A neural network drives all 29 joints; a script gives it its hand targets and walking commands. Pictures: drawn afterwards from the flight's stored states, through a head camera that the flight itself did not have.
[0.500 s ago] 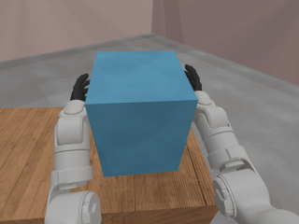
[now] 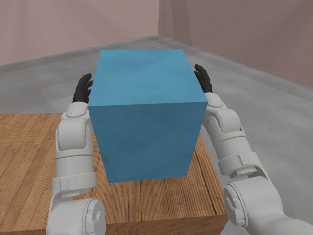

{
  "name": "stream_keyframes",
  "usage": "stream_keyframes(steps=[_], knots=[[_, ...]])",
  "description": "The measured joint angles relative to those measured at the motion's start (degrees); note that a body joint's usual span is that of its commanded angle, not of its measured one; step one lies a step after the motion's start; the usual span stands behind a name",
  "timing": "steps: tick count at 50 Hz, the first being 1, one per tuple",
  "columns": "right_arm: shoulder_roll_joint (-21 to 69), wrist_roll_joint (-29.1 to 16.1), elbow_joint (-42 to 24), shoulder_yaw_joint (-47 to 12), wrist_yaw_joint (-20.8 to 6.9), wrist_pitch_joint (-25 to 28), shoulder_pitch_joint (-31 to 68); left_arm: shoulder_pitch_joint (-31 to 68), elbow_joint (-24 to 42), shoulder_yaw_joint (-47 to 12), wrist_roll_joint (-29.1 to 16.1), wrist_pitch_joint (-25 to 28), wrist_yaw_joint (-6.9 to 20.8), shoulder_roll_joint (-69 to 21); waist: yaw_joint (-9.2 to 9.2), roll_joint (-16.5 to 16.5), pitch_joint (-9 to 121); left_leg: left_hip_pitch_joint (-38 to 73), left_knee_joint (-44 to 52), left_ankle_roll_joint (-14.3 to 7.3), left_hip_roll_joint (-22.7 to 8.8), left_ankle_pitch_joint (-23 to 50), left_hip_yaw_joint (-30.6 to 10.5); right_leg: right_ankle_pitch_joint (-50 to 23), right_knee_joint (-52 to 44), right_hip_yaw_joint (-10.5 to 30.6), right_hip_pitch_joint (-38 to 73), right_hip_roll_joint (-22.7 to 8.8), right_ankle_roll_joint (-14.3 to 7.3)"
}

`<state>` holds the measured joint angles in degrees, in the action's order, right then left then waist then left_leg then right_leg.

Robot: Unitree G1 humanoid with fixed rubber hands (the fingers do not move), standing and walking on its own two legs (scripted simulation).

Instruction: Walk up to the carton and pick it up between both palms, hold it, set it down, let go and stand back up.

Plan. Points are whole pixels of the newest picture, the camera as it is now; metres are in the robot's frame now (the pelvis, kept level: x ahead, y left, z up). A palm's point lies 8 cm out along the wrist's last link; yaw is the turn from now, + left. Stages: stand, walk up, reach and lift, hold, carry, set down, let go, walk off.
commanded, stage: hold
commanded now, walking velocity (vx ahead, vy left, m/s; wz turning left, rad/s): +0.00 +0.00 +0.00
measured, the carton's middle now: (145, 116) +0.35 +0.01 +0.19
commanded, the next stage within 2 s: none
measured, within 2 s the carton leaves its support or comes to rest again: neither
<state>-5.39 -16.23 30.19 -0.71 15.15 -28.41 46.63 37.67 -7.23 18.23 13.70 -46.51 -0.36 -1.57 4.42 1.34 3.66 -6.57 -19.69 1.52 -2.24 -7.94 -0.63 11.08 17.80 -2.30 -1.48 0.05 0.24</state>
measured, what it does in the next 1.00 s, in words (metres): stands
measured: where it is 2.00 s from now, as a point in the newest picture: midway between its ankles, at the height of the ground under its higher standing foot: outside the picture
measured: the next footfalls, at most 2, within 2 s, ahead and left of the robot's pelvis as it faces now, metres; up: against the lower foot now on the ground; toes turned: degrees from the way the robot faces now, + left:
none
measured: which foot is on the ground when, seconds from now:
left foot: down 0.00-1.00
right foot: down 0.00-1.00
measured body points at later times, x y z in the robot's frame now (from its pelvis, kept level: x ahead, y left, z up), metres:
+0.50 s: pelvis +0.00 +0.00 +0.00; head -0.06 +0.02 +0.45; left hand +0.37 +0.16 +0.22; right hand +0.38 -0.14 +0.24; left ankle +0.04 +0.14 -0.75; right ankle -0.01 -0.12 -0.75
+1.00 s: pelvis +0.00 +0.00 +0.00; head -0.06 +0.02 +0.45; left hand +0.37 +0.16 +0.21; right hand +0.39 -0.14 +0.24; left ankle +0.04 +0.14 -0.75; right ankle -0.01 -0.12 -0.75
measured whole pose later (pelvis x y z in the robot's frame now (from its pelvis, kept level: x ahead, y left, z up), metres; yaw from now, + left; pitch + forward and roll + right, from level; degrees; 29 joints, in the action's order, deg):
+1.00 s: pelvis +0.00 +0.00 +0.00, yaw +0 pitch -5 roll -1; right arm -5.5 -16.9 29.9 -1.4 15.5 -29.5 47.0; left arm 37.1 -6.4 17.7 13.4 -47.2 -0.2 -0.9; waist 4.8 1.7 3.7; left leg -6.6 -19.5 1.7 -2.2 -7.9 -1.0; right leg 11.0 17.3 -2.6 -1.3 0.1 0.2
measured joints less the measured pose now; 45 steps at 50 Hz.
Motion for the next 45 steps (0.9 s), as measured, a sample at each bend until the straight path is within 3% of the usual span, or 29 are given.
stream_keyframes(steps=[6, 17, 25, 45], knots=[[-0.6, -1.5, -1.5, -1.8, 0.4, -0.1, -1.3, -2.0, 2.5, -1.2, 0.0, -0.9, 0.1, 0.2, 0.47, -0.1, 0.3, -0.1, -0.2, 0.2, -0.1, -0.1, -0.1, -0.3, -0.7, -0.1, 0.4, 0.1, 0.1], [-0.4, -1.0, 0.2, -0.6, 0.2, -0.7, 0.1, -0.4, 0.2, -0.1, 0.4, -0.6, 0.1, -0.3, -0.13, 0.1, 0.1, 0.2, 0.1, 0.0, 0.1, 0.0, 0.2, -0.1, -0.4, 0.2, 0.3, -0.1, 0.1], [-0.5, -1.2, -2.1, -1.4, 0.4, -0.4, -0.9, -1.8, 2.8, -1.6, -0.8, -0.7, -0.7, 0.6, 0.35, -0.1, 0.7, -0.8, -0.4, 0.2, -0.1, -0.3, -0.2, -0.2, -0.6, -0.2, -0.2, 0.2, 0.0], [-0.3, -0.8, -0.8, -0.9, 0.3, -1.0, 0.0, -0.7, 1.5, -0.4, -0.1, -0.9, 0.0, 0.3, -0.05, 0.1, 0.4, 0.3, 0.3, 0.2, 0.0, -0.1, 0.0, 0.1, -0.2, 0.1, 0.2, 0.0, -0.1]])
